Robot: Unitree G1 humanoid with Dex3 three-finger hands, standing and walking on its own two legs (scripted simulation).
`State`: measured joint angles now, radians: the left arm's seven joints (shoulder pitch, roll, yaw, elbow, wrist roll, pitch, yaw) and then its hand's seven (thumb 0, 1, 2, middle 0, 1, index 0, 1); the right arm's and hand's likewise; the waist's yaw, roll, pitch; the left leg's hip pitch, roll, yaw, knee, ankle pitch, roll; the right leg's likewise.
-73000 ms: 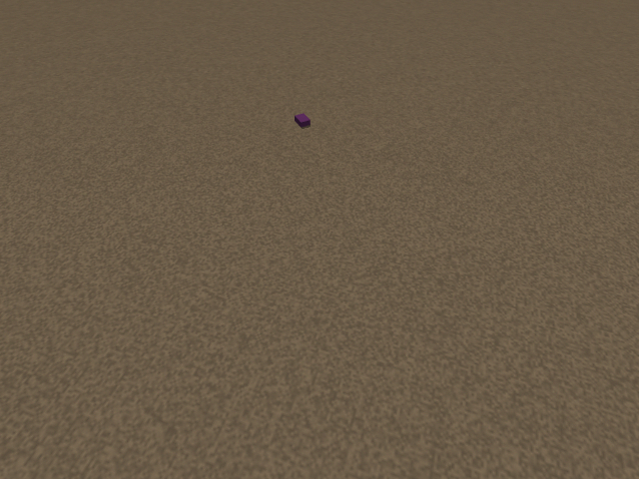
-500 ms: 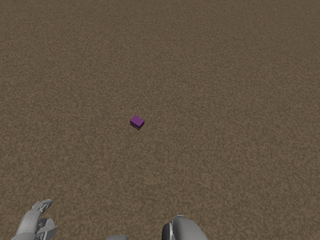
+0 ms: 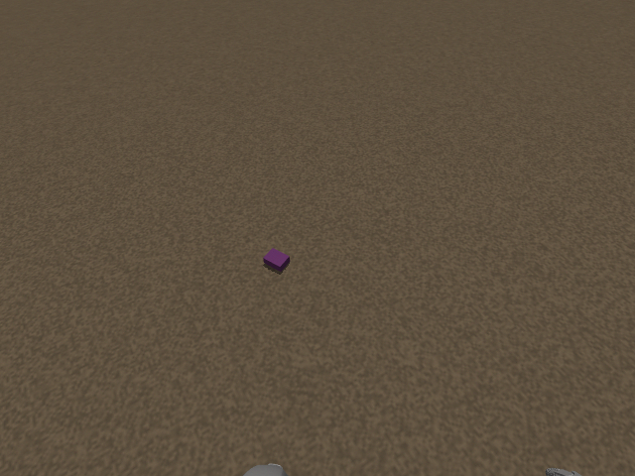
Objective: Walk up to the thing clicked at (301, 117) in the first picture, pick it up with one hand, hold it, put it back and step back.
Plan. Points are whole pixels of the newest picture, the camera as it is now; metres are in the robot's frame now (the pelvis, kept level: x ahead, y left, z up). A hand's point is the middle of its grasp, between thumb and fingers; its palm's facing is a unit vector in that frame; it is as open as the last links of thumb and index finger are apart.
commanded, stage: step back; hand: left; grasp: from above
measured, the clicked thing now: (276, 259) +1.01 +0.22 -0.74
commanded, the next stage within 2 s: stand in 1.00 s
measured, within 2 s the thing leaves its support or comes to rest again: neither
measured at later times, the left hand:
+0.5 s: hand out of the picture +0.05 +0.27 -0.13, palm faces +0.08 -0.90 -0.43, open 7.3 cm
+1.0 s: hand out of the picture +0.08 +0.31 -0.15, palm faces +0.11 -0.93 -0.36, open 7.3 cm
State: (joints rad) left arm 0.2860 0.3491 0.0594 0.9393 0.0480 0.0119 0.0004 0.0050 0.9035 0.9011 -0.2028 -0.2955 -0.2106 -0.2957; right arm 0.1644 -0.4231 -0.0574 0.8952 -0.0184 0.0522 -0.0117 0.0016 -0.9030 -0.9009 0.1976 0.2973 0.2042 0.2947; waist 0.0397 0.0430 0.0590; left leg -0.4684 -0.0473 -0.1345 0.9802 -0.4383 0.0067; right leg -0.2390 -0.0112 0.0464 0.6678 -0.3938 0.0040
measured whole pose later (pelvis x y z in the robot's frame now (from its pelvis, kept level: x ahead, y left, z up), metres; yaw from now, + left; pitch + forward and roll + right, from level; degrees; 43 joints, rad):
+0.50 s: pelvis -0.01 -0.01 +0.00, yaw +4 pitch -3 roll -1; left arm 0.21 0.37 0.07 0.97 0.05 -0.05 0.01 0.00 0.91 0.90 -0.20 -0.30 -0.21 -0.30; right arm 0.23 -0.38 -0.06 0.98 -0.03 0.04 0.01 0.00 -0.90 -0.90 0.20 0.30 0.21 0.29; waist 0.01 0.04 0.05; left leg -0.32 -0.02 -0.11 0.83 -0.48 0.01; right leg -0.26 0.02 -0.07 0.60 -0.29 -0.05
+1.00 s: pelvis +0.03 +0.03 +0.01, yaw +5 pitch -2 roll +0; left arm 0.13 0.38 0.04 1.04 0.01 -0.01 0.01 0.00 0.91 0.90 -0.20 -0.30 -0.21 -0.30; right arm 0.08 -0.32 -0.02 1.04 -0.02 0.00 0.00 0.00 -0.90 -0.90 0.20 0.30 0.21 0.29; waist 0.02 -0.02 0.08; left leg -0.29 0.03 0.00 0.59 -0.27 -0.01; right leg -0.19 -0.03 -0.03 0.57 -0.35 0.02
